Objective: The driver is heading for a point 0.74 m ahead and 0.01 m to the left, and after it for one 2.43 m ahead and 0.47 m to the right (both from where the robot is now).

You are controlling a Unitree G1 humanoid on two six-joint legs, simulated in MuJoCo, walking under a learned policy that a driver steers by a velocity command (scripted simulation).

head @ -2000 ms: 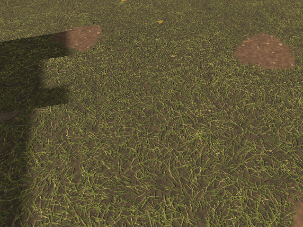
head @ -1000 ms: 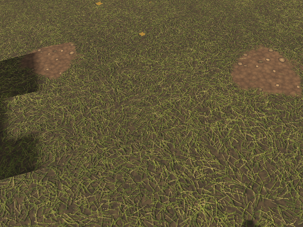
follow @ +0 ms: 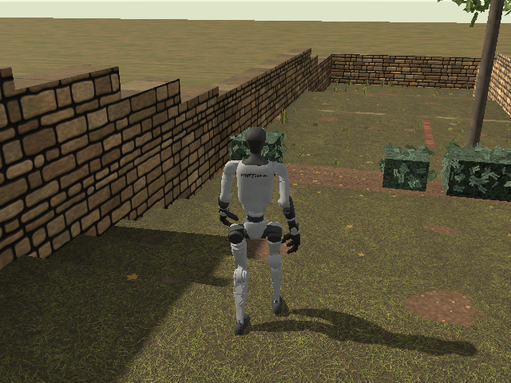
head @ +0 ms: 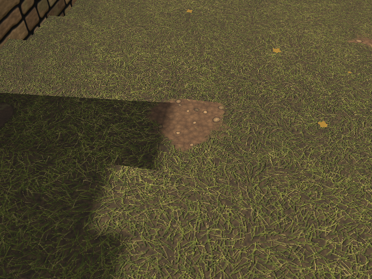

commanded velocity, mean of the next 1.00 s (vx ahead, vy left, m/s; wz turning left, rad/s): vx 0.50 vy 0.00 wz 0.17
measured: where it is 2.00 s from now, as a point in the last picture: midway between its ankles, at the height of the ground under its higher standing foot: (141, 197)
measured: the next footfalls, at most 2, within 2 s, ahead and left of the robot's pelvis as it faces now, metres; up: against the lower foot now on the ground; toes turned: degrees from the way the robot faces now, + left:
right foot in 0.04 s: +0.17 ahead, -0.13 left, +0.00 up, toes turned +2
left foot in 0.58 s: +0.33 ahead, +0.18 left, +0.00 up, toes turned +18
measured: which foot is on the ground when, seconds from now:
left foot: down 0.00-0.04, up 0.06-0.56, down 0.58-1.00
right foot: up 0.00-0.02, down 0.04-0.58, up 0.60-1.00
